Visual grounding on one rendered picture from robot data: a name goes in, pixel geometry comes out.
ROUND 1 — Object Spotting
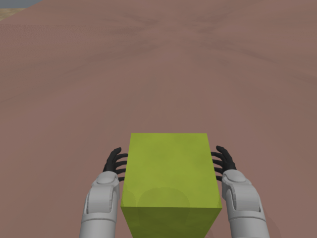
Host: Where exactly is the robot left hand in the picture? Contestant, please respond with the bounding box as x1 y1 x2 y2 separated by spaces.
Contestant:
103 147 128 181

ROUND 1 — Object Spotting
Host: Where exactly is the robot right hand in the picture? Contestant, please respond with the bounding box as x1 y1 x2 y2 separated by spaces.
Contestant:
211 146 237 182

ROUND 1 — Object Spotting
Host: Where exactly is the robot left forearm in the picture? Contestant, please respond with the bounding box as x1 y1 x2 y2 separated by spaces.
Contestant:
79 171 120 238

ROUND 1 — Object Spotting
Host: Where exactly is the robot right forearm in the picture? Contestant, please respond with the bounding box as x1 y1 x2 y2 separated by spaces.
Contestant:
222 170 270 238

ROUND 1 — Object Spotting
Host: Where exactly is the carton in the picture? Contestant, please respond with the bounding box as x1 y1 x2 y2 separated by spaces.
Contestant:
120 133 222 238

